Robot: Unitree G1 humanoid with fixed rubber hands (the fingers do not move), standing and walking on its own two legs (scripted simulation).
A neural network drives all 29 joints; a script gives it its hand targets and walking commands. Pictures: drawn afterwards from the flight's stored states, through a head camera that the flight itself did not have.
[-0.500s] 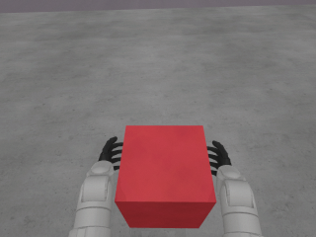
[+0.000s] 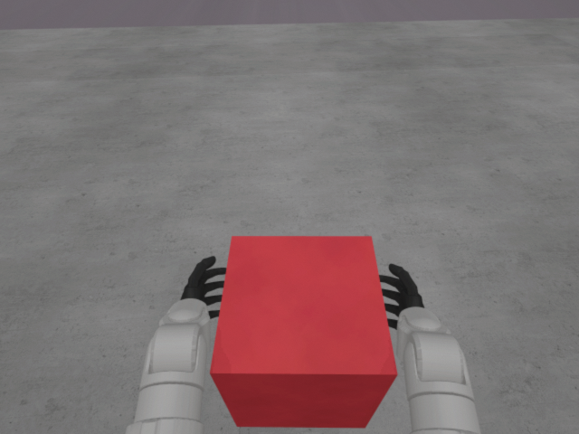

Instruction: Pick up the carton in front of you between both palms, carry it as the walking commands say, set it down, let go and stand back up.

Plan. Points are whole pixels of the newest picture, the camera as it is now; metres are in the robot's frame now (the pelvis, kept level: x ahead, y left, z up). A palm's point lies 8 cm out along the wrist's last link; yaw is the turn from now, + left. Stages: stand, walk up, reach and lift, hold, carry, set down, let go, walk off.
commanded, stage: carry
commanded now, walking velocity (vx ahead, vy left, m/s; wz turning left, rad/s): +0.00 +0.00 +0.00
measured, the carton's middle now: (301, 335) +0.30 +0.00 -0.04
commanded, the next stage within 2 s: hold in 0.06 s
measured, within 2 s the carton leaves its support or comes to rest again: neither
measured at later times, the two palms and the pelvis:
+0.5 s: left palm (184, 318) +0.29 +0.17 +0.02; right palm (386, 310) +0.32 -0.13 +0.01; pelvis -0.03 -0.03 +0.00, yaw +13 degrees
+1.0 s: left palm (219, 352) +0.34 +0.15 -0.18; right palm (370, 349) +0.36 -0.14 -0.20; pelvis -0.06 -0.05 -0.12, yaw +14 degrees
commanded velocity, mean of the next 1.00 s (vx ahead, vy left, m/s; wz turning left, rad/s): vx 0.00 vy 0.00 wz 0.00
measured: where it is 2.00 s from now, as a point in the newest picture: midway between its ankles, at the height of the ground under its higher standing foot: outside the picture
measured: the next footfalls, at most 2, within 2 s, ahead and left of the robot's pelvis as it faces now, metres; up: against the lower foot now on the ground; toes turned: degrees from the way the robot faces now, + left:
none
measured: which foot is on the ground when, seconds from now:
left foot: down 0.00-1.00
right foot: down 0.00-1.00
